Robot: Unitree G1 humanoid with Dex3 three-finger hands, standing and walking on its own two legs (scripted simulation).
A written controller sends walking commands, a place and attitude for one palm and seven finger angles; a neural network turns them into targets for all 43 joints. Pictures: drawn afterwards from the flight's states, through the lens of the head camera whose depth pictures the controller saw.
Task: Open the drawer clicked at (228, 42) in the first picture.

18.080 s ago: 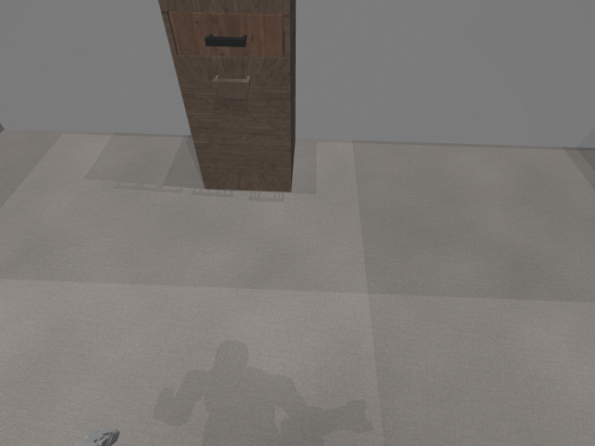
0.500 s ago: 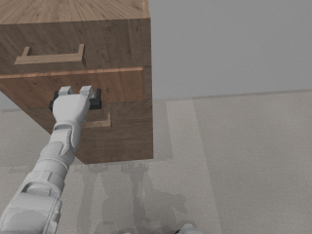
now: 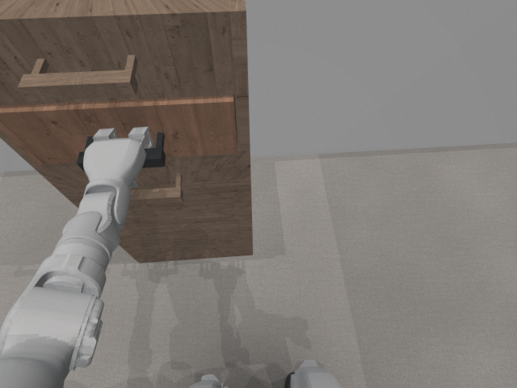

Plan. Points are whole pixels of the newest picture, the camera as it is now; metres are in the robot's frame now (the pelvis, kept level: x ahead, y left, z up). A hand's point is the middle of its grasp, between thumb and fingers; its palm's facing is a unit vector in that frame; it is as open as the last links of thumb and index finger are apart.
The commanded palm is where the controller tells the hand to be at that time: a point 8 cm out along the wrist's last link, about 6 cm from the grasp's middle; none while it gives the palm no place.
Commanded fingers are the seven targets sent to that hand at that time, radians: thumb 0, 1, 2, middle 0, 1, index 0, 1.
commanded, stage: pull the drawer open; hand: left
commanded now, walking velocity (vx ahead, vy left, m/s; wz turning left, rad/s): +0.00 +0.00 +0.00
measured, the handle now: (124, 149) +0.51 +0.22 +0.02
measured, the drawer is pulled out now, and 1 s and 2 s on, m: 0.01 0.17 0.30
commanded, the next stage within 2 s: open the thumb to release the handle in 1.84 s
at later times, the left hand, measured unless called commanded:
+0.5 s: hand (125, 208) +0.40 +0.21 -0.01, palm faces -0.02 -0.08 -1.00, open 5.6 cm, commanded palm +0.35 +0.22 +0.05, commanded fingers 0.00 0.90 0.90 -0.40 -1.35 -0.40 -1.35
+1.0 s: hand (116, 271) +0.30 +0.20 -0.01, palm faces -0.02 -0.10 -0.99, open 5.6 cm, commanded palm +0.25 +0.22 +0.05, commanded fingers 0.00 0.90 0.90 -0.40 -1.35 -0.40 -1.35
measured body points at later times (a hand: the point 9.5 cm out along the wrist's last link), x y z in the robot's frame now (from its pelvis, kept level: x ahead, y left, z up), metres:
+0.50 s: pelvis +0.01 +0.01 +0.01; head +0.09 +0.00 +0.45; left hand +0.40 +0.21 +0.05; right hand +0.06 -0.26 -0.12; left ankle -0.04 +0.10 -0.70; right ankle +0.01 -0.12 -0.70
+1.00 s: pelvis +0.02 +0.00 +0.02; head +0.08 -0.02 +0.46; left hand +0.29 +0.21 +0.05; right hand +0.19 -0.24 -0.09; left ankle -0.04 +0.10 -0.70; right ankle +0.01 -0.12 -0.70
